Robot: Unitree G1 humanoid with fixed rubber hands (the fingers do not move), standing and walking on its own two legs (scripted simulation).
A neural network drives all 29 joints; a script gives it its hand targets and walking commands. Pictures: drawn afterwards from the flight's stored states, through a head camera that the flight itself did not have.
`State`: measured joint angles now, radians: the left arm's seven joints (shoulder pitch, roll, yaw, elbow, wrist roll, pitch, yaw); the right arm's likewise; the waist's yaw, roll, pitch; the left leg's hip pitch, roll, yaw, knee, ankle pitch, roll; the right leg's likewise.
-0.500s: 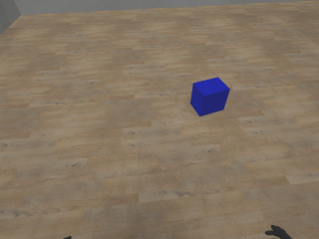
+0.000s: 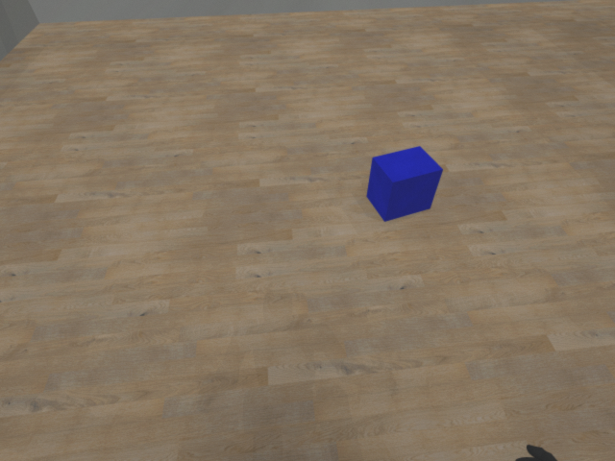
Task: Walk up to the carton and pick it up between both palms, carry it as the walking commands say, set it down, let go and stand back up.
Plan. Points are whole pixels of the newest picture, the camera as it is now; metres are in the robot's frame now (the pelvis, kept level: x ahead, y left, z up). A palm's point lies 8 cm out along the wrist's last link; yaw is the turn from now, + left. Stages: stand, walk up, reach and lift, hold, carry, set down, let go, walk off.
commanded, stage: stand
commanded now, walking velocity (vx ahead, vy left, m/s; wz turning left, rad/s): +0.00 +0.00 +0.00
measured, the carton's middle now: (402, 183) +1.36 -0.45 -0.65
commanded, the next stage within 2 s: walk up in 0.72 s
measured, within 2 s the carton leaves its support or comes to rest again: neither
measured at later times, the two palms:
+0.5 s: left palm out of the picture +0.06 +0.29 -0.11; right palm out of the picture +0.07 -0.31 -0.10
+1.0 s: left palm out of the picture +0.07 +0.29 -0.10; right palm out of the picture +0.07 -0.32 -0.09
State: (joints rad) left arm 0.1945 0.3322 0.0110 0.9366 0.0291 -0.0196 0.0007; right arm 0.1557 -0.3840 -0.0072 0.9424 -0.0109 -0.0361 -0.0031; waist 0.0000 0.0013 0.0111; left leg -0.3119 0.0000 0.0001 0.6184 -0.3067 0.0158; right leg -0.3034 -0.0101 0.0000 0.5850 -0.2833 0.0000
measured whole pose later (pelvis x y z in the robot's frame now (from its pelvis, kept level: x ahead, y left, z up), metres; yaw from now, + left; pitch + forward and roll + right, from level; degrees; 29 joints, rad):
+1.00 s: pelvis +0.00 -0.01 +0.01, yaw +0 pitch -1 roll +0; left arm 0.18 0.35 0.02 1.00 0.03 -0.02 -0.04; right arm 0.17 -0.39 -0.02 1.02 -0.01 -0.05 0.02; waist 0.00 0.00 0.01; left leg -0.23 0.00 0.00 0.50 -0.31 0.03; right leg -0.29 -0.01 0.00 0.62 -0.36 0.00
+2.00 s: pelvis +0.33 -0.17 -0.01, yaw -10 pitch +0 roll +1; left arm 0.33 0.44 0.07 0.81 0.02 -0.07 -0.07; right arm 0.25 -0.48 -0.06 0.82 -0.01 -0.08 0.04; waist 0.00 0.00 0.01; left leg -0.33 0.08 0.04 0.97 -0.44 0.04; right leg -0.43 -0.03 0.01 0.67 -0.22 -0.02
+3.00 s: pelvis +0.68 -0.24 +0.00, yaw -14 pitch +0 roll -1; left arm 0.34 0.45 0.07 0.76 0.02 -0.08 -0.05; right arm 0.34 -0.48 -0.06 0.79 -0.01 -0.08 0.05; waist 0.00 0.00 0.01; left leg -0.29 0.07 0.06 0.60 -0.32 0.03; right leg -0.46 -0.04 0.01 0.79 -0.39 -0.02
